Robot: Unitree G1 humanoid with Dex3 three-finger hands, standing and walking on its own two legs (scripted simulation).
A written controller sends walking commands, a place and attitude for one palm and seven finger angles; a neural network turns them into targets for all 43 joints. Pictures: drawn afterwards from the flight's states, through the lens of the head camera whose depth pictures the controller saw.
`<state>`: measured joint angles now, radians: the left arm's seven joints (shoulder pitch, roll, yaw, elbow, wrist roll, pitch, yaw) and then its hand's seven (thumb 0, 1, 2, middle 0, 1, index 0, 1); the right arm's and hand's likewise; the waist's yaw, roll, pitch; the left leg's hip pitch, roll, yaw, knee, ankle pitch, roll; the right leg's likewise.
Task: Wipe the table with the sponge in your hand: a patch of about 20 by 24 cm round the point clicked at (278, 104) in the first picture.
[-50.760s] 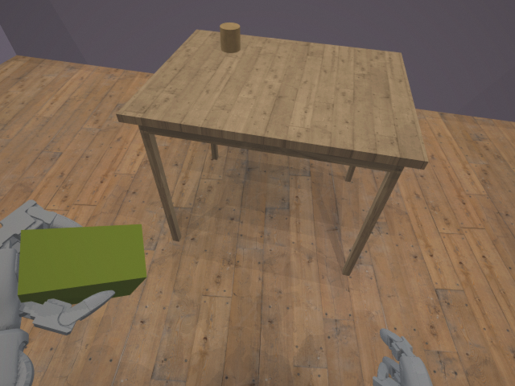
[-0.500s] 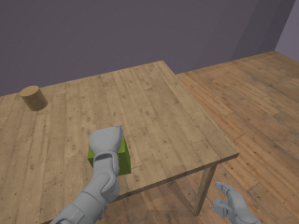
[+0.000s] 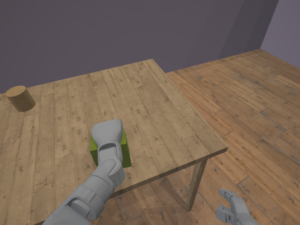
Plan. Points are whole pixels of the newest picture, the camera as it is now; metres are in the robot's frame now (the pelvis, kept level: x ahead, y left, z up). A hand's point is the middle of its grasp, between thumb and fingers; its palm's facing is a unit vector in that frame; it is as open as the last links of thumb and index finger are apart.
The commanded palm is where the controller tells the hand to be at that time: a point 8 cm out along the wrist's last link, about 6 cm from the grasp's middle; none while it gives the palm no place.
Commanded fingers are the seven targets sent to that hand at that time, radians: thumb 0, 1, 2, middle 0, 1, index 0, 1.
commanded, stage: wipe forward along the third lane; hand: left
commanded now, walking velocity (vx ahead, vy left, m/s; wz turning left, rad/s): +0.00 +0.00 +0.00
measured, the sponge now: (112, 154) +0.33 +0.17 -0.02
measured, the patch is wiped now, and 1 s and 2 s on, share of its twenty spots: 0.75 0.90 0.95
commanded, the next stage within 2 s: wipe back along the third lane in 1.26 s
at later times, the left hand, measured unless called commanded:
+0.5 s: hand (114, 131) +0.39 +0.17 +0.03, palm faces -0.07 -0.02 -1.00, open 10.0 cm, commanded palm +0.37 +0.17 +0.06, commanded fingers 0.00 0.10 1.30 -1.20 -1.60 -1.20 -1.60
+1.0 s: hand (113, 120) +0.44 +0.18 +0.03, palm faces -0.10 -0.02 -0.99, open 10.0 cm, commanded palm +0.43 +0.20 +0.06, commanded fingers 0.00 0.10 1.30 -1.20 -1.60 -1.20 -1.60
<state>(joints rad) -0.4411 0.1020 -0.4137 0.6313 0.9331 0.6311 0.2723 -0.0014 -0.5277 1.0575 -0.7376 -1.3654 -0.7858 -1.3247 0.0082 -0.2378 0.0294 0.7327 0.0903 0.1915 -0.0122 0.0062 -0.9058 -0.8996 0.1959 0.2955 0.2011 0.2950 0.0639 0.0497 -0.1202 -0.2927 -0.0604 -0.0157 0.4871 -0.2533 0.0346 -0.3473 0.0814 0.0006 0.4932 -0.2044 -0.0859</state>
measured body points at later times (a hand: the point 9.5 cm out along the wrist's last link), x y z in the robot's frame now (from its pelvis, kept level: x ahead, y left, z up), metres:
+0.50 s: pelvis -0.01 -0.02 -0.01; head +0.00 -0.05 +0.44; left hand +0.39 +0.16 +0.08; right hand +0.14 -0.26 -0.13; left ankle +0.00 +0.10 -0.74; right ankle +0.03 -0.06 -0.74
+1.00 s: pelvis +0.00 -0.03 -0.01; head +0.04 -0.05 +0.44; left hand +0.44 +0.18 +0.08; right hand +0.10 -0.29 -0.15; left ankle +0.00 +0.10 -0.74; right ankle +0.03 -0.06 -0.74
